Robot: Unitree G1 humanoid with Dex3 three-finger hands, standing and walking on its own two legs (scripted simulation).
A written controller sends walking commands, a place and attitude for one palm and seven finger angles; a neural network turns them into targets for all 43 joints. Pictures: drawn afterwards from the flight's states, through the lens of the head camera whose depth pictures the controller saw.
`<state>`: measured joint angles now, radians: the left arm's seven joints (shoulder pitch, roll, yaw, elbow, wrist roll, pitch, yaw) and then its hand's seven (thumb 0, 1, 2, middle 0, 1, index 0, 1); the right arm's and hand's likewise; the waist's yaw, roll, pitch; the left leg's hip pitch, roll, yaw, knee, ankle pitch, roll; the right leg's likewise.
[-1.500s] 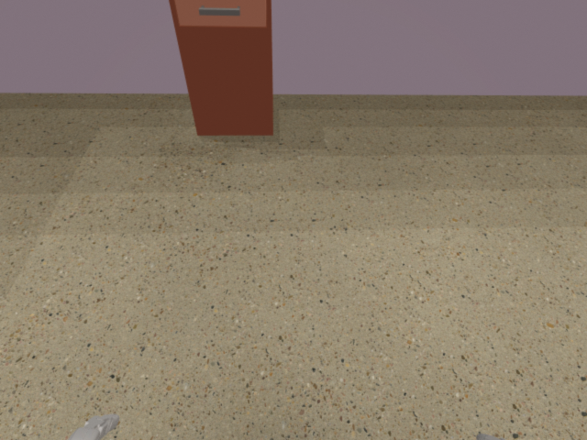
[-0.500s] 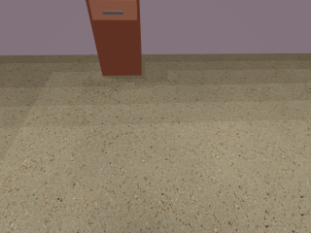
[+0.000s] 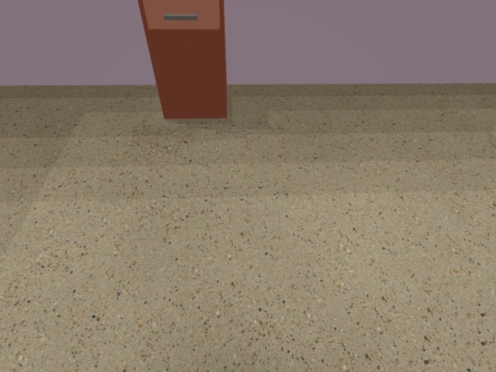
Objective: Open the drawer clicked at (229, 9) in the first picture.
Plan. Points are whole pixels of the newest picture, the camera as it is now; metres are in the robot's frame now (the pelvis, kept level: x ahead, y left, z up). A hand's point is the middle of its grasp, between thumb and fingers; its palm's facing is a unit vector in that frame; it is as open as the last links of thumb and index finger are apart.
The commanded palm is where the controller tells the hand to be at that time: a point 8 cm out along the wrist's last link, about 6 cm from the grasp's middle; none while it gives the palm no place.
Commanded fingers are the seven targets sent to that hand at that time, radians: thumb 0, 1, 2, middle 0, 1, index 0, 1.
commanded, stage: walk to a spot facing it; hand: left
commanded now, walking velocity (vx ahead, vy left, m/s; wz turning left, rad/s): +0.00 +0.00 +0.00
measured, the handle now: (181, 15) +1.76 +0.45 -0.10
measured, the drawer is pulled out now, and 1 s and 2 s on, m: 0.00 0.00 0.00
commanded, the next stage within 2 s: none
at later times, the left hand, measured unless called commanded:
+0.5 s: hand out of the picture +0.04 +0.22 -0.19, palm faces +0.06 -0.99 -0.14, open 7.4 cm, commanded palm none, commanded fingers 0.00 0.90 0.90 -0.20 -0.30 -0.20 -0.30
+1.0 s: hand (172, 254) +0.41 +0.21 -0.18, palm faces +0.14 -0.97 -0.18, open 7.3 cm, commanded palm none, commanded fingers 0.00 0.90 0.90 -0.20 -0.30 -0.20 -0.30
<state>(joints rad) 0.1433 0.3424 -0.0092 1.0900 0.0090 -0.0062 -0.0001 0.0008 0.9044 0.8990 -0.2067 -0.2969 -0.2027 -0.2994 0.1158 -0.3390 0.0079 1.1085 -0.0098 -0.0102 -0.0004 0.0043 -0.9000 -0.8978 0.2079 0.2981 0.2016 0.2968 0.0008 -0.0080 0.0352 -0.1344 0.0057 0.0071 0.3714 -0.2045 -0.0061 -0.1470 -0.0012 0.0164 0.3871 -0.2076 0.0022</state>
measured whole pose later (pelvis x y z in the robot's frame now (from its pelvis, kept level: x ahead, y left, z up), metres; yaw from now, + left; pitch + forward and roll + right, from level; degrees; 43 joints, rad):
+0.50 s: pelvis +0.10 +0.05 -0.01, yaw +3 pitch -1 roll -1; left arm 0.39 0.19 0.03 1.15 0.02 0.01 -0.01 0.00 0.91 0.90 -0.20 -0.30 -0.20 -0.30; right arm 0.40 -0.15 -0.01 1.10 -0.02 -0.06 -0.01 0.00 -0.90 -0.90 0.21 0.30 0.20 0.30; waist -0.02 -0.04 0.01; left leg -0.12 0.00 0.10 0.48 -0.36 0.06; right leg -0.37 -0.05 -0.05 1.05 -0.42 -0.01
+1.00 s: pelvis +0.33 +0.03 -0.02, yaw +7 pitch -2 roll -1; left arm 0.16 0.16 0.06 1.03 0.01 -0.09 0.02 -0.01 0.92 0.90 -0.20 -0.30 -0.20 -0.30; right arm 0.35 -0.14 -0.05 1.13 -0.02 -0.04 -0.02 0.01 -0.91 -0.90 0.20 0.30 0.20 0.30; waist -0.04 0.01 0.07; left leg -0.42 0.08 0.01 1.30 -0.34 0.03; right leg -0.29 -0.01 -0.19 0.57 -0.25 -0.06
